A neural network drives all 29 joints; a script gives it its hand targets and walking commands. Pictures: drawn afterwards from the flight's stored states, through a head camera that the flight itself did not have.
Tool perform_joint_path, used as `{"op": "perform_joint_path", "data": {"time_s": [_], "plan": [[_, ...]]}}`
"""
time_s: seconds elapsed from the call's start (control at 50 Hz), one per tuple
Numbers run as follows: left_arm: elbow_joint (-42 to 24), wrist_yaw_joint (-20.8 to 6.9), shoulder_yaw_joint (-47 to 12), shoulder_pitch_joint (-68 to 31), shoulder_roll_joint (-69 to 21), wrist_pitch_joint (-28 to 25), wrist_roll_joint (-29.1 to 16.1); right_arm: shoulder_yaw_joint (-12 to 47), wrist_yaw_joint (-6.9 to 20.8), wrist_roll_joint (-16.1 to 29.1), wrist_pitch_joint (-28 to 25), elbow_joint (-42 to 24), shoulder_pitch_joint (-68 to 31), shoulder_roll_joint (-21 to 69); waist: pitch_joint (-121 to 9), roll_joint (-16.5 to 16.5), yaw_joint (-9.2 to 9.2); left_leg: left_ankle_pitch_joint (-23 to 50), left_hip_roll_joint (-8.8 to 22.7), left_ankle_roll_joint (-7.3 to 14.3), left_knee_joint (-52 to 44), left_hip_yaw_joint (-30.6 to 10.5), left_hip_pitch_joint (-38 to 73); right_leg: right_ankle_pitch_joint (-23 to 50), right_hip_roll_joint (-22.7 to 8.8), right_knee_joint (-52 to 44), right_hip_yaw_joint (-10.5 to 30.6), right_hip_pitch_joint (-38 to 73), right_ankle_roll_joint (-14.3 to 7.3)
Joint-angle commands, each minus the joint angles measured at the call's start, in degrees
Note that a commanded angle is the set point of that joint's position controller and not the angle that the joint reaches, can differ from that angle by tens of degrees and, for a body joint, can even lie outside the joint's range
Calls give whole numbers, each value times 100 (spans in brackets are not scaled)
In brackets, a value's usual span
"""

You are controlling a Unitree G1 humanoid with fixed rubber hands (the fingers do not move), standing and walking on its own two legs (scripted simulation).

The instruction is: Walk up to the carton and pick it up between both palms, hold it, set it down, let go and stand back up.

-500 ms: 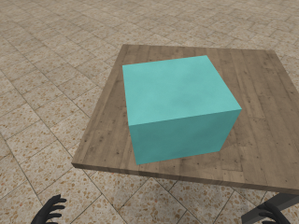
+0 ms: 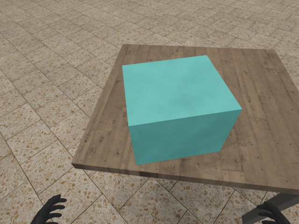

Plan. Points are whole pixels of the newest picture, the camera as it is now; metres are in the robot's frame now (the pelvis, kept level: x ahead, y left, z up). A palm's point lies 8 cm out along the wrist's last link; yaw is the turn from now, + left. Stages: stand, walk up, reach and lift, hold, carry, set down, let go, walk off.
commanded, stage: walk up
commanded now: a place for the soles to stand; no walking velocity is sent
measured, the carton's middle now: (172, 109) +0.45 -0.04 +0.03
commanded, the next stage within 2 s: none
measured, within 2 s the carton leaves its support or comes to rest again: neither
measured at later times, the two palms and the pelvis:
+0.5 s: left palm out of the picture +0.13 +0.31 -0.06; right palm out of the picture +0.12 -0.31 -0.07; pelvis +0.00 +0.00 +0.00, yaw +0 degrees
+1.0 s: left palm out of the picture +0.13 +0.31 -0.06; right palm out of the picture +0.13 -0.31 -0.07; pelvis +0.00 +0.00 +0.00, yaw +0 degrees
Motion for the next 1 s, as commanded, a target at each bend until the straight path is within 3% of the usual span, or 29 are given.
{"op": "perform_joint_path", "data": {"time_s": [0.0, 0.98], "plan": [[-125, 147, 119, -359, 1097, -298, -233, -390, 54, -68, -97, -246, -640, -1182, -411, 45, -46, -78, 616, 373, -1370, -376, -87, 723, -366, -785, 866, 158, -260], [-137, 169, 114, -361, 1099, -320, -231, -393, 61, -67, -74, -241, -627, -1172, -427, 47, -57, 42, 607, 370, -1340, -355, -18, 819, -372, -757, 871, 149, -268]]}}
